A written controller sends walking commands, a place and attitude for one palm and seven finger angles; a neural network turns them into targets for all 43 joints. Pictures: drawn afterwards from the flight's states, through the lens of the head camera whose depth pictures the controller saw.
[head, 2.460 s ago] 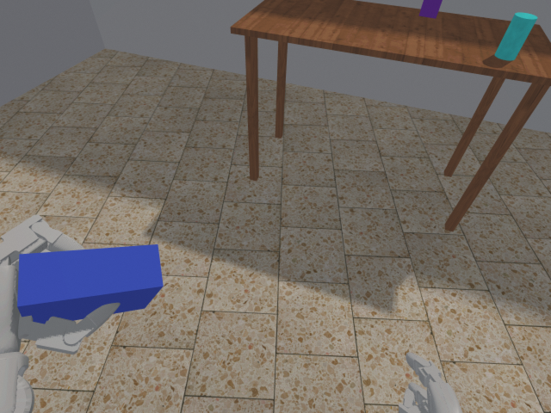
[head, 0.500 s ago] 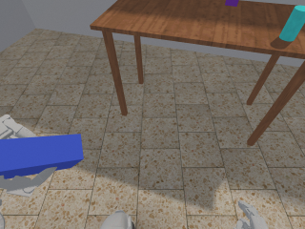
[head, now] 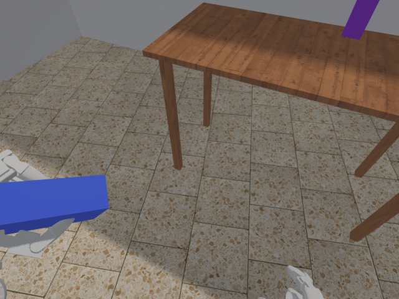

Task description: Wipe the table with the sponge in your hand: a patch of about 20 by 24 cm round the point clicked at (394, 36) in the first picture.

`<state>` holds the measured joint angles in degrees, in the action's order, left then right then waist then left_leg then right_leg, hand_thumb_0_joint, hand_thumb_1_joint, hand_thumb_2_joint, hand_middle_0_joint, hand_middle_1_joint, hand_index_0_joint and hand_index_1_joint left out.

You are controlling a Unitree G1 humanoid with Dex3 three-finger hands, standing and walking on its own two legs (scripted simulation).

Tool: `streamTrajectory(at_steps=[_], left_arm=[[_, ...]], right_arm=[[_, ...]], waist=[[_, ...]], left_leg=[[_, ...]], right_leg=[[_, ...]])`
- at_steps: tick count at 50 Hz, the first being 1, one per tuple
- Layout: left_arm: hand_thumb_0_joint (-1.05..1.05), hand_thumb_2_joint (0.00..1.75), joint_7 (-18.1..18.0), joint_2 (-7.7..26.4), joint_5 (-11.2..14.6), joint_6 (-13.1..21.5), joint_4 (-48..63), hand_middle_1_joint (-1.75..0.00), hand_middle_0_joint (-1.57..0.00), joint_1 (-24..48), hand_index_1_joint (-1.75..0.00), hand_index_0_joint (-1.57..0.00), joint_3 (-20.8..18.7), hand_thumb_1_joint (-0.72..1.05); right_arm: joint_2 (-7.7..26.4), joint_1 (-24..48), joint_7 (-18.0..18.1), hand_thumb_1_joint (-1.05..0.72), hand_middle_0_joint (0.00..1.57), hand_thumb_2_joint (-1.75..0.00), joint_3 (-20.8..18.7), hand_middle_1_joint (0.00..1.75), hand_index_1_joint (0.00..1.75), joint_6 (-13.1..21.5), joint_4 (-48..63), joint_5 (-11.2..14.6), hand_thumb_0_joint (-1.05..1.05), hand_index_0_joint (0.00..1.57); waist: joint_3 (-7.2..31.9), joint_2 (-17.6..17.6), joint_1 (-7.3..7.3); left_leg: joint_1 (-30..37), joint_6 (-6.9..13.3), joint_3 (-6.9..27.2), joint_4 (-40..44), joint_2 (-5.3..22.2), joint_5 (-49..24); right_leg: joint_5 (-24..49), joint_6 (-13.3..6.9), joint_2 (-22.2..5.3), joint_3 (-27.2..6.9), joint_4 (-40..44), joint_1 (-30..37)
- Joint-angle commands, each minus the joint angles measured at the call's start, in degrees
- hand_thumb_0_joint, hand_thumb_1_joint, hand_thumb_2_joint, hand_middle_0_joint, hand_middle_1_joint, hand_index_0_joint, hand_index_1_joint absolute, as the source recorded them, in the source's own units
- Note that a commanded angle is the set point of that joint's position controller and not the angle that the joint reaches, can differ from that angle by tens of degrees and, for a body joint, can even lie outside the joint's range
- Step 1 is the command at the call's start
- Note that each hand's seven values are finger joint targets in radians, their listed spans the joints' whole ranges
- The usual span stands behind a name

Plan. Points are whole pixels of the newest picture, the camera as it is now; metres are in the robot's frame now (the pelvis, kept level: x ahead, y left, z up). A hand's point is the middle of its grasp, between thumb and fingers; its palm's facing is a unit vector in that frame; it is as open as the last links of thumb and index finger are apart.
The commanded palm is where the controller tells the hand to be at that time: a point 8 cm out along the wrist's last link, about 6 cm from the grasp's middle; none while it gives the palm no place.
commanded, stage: walk to a spot facing it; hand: left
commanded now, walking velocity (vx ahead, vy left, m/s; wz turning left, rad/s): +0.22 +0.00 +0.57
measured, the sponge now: (69, 202) +0.21 +0.22 +0.16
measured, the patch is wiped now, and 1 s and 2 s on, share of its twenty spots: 0.00 0.00 0.00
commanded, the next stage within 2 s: turn to face it in 0.38 s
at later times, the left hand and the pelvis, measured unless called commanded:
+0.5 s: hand (45, 184) +0.24 +0.26 +0.16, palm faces +0.59 -0.69 -0.41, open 9.0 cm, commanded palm +0.18 +0.29 +0.17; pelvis +0.08 -0.02 -0.02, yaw +13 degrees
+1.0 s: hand (107, 189) +0.25 +0.18 +0.15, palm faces +0.52 -0.77 -0.37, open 9.0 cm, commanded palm +0.18 +0.21 +0.17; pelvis +0.05 -0.08 -0.01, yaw +6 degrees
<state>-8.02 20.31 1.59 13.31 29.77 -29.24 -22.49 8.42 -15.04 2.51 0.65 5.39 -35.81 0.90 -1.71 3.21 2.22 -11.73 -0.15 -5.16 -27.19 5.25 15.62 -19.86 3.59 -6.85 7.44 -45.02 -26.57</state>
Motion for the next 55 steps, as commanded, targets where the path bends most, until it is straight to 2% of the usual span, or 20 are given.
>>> streamTrajectory(at_steps=[1,2,4,5,7,12,19,22,23,24,25,27,32,38,43,44,46,48,51,55], left_arm=[[0.00,1.30,-0.8,6.2,-0.9,2.0,8.2,-1.60,-1.20,11.8,-1.60,-1.20,-0.6,0.10],[0.00,1.30,-0.8,6.9,-1.3,1.7,10.5,-1.60,-1.20,14.1,-1.60,-1.20,-0.3,0.10],[0.00,1.30,-1.7,13.6,-1.8,0.7,12.2,-1.60,-1.20,13.9,-1.60,-1.20,-4.7,0.10],[0.00,1.30,-2.3,14.8,-1.5,0.8,14.1,-1.60,-1.20,14.5,-1.60,-1.20,-6.2,0.10],[0.00,1.30,-2.1,15.3,-1.5,0.9,15.2,-1.60,-1.20,11.2,-1.60,-1.20,-7.7,0.10],[0.00,1.30,-2.2,13.2,0.3,2.3,14.6,-1.60,-1.20,-1.1,-1.60,-1.20,-10.9,0.10],[0.00,1.30,-3.5,10.6,1.3,0.5,12.9,-1.60,-1.20,-2.6,-1.60,-1.20,-8.8,0.10],[0.00,1.30,-3.7,10.0,1.5,0.1,16.6,-1.60,-1.20,1.5,-1.60,-1.20,-6.2,0.10],[0.00,1.30,-3.7,9.8,1.7,0.8,19.7,-1.60,-1.20,3.5,-1.60,-1.20,-5.3,0.10],[0.00,1.30,-3.4,10.1,2.0,2.2,22.3,-1.60,-1.20,3.3,-1.60,-1.20,-5.1,0.10],[0.00,1.30,-3.2,12.0,0.0,3.5,21.5,-1.60,-1.20,3.5,-1.60,-1.20,-6.0,0.10],[0.00,1.30,-2.7,14.1,-0.6,3.3,23.2,-1.60,-1.20,7.2,-1.60,-1.20,-6.4,0.10],[0.00,1.30,-2.8,11.7,0.4,1.9,24.9,-1.60,-1.20,4.7,-1.60,-1.20,-6.1,0.10],[0.00,1.30,-1.1,6.2,0.8,-0.3,5.8,-1.60,-1.20,7.7,-1.60,-1.20,-2.8,0.10],[0.00,1.30,-0.1,5.4,-0.2,-1.9,3.1,-1.60,-1.20,14.3,-1.60,-1.20,1.3,0.10],[0.00,1.30,-0.1,6.7,-0.4,-1.8,4.6,-1.60,-1.20,15.3,-1.60,-1.20,1.0,0.10],[0.00,1.30,-1.0,12.0,-0.5,-1.4,9.5,-1.60,-1.20,17.6,-1.60,-1.20,-1.6,0.10],[0.00,1.30,-1.5,12.5,0.8,-1.6,12.3,-1.60,-1.20,16.3,-1.60,-1.20,-2.9,0.10],[0.00,1.30,-1.7,13.1,1.3,0.4,16.0,-1.60,-1.20,7.4,-1.60,-1.20,-5.8,0.10],[0.00,1.30,-1.9,14.1,2.1,1.7,12.7,-1.60,-1.20,1.2,-1.60,-1.20,-9.8,0.10]], right_arm=[[8.7,6.2,2.1,-0.90,0.20,-0.90,-3.4,0.30,0.30,3.3,8.0,-0.1,0.00,0.20],[8.0,6.6,2.0,-0.90,0.20,-0.90,-3.0,0.30,0.30,3.2,8.2,0.2,0.00,0.20],[6.4,9.3,2.0,-0.90,0.20,-0.90,-2.5,0.30,0.30,2.9,9.6,-0.1,0.00,0.20],[7.6,10.4,2.2,-0.90,0.20,-0.90,-2.3,0.30,0.30,2.9,9.4,-1.1,0.00,0.20],[8.7,9.5,1.3,-0.90,0.20,-0.90,-3.8,0.30,0.30,1.8,8.8,-1.1,0.00,0.20],[7.0,10.2,1.2,-0.90,0.20,-0.90,-3.6,0.30,0.30,-2.2,10.9,-0.6,0.00,0.20],[7.4,7.6,1.8,-0.90,0.20,-0.90,-4.2,0.30,0.30,-1.9,13.3,-1.1,0.00,0.20],[8.1,5.8,2.7,-0.90,0.20,-0.90,-4.7,0.30,0.30,-1.9,13.1,-1.2,0.00,0.20],[8.5,5.4,2.9,-0.90,0.20,-0.90,-4.6,0.30,0.30,-1.5,13.3,-1.3,0.00,0.20],[10.4,6.4,2.7,-0.90,0.20,-0.90,-5.0,0.30,0.30,-0.6,13.9,-1.4,0.00,0.20],[9.8,4.9,1.5,-0.90,0.20,-0.90,-4.2,0.30,0.30,0.3,13.1,-1.4,0.00,0.20],[10.4,6.6,0.5,-0.90,0.20,-0.90,-4.4,0.30,0.30,0.9,11.6,-1.1,0.00,0.20],[9.2,7.1,-0.6,-0.90,0.20,-0.90,-3.3,0.30,0.30,2.2,10.4,-0.9,0.00,0.20],[9.6,7.1,-0.3,-0.90,0.20,-0.90,-2.8,0.30,0.30,2.4,9.7,-0.8,0.00,0.20],[10.1,7.5,-0.4,-0.90,0.20,-0.90,-2.7,0.30,0.30,1.5,11.0,0.0,0.00,0.20],[9.6,7.4,-0.6,-0.90,0.20,-0.90,-2.6,0.30,0.30,1.4,11.3,0.2,0.00,0.20],[6.9,9.8,-0.5,-0.90,0.20,-0.90,-1.5,0.30,0.30,1.2,13.2,0.0,0.00,0.20],[8.2,11.3,-0.5,-0.90,0.20,-0.90,-2.0,0.30,0.30,1.6,12.5,-0.1,0.00,0.20],[7.3,10.4,-0.3,-0.90,0.20,-0.90,-1.1,0.30,0.30,-0.8,11.6,-0.6,0.00,0.20],[8.3,10.0,-0.2,-0.90,0.20,-0.90,-3.1,0.30,0.30,-2.4,11.5,-0.9,0.00,0.20]], waist=[[5.4,6.8,-1.12],[7.2,3.2,-1.29],[8.9,-20.9,-0.08],[8.7,-15.0,-0.03],[8.0,-12.4,-1.41],[7.8,-10.5,-2.44],[8.5,-15.2,-0.67],[11.9,-9.4,-4.15],[14.7,-0.9,-5.28],[14.4,15.5,-3.21],[15.1,16.2,-2.44],[14.2,8.9,-2.64],[11.3,13.3,-2.11],[3.9,8.9,-2.53],[3.5,4.8,-1.52],[4.2,1.5,-1.44],[3.8,-20.6,-0.25],[4.7,-15.7,-0.26],[8.9,-3.9,-0.92],[11.3,-4.8,-0.74]], left_leg=[[0.0,7.5,4.7,-0.9,6.9,-7.7],[-1.8,6.3,3.4,-8.7,4.3,-7.4],[-26.8,1.4,-0.6,-39.4,-5.8,19.6],[-28.3,0.4,6.1,-47.3,-3.5,19.0],[-26.9,-1.5,6.8,-50.7,-0.5,12.3],[-21.4,-3.5,3.3,-37.3,2.0,7.9],[-14.8,-2.8,-5.9,-13.8,-1.2,5.9],[-0.9,-1.9,-6.9,-0.6,-4.6,-4.2],[7.8,0.8,-0.3,3.1,-0.5,-16.6],[14.7,10.1,22.7,3.1,15.9,-48.9],[17.5,15.2,29.8,1.8,21.5,-63.4],[13.0,11.7,20.5,1.7,18.4,-48.0],[3.5,6.6,5.2,7.3,11.0,-24.6],[-5.4,5.7,5.3,12.4,16.6,-2.0],[-9.5,2.1,0.1,5.9,13.7,9.4],[-10.0,0.9,-1.8,0.1,11.5,10.7],[-19.3,-3.2,-2.4,-24.8,-0.2,19.3],[-18.6,-3.9,5.9,-38.3,-0.6,13.0],[-22.5,-5.3,6.0,-41.3,-0.8,6.7],[-19.8,-5.4,5.2,-33.4,-1.8,6.4]], right_leg=[[3.6,0.3,5.0,5.7,16.2,13.1],[6.7,-0.4,3.3,3.4,21.6,18.6],[23.1,-10.4,-20.9,-27.8,26.5,33.6],[26.5,-12.6,-25.5,-27.7,26.3,31.0],[20.5,-12.0,-21.9,-22.1,26.2,26.3],[36.5,-9.8,-15.6,-1.3,22.0,22.9],[42.9,-8.7,-15.4,2.0,16.8,23.7],[40.2,-4.6,-13.1,5.3,2.8,18.7],[25.8,-1.8,-8.8,5.8,-9.1,12.1],[-10.5,1.8,0.7,3.3,-22.1,-2.6],[-22.6,0.3,2.3,-4.0,-27.8,-8.2],[-14.9,-0.7,0.5,-6.9,-27.1,-6.3],[-3.4,-1.0,3.6,-3.1,-10.6,2.3],[-4.7,-0.1,5.5,-1.8,0.9,7.4],[0.8,-0.7,6.7,0.5,13.8,15.9],[2.1,-2.3,4.4,-2.5,18.4,16.8],[15.1,-11.3,-12.3,-31.5,29.5,15.3],[13.9,-11.7,-13.1,-32.9,30.9,10.8],[25.1,-12.0,-8.2,-23.6,24.6,19.8],[25.0,-11.1,-6.0,-23.9,25.2,21.4]])
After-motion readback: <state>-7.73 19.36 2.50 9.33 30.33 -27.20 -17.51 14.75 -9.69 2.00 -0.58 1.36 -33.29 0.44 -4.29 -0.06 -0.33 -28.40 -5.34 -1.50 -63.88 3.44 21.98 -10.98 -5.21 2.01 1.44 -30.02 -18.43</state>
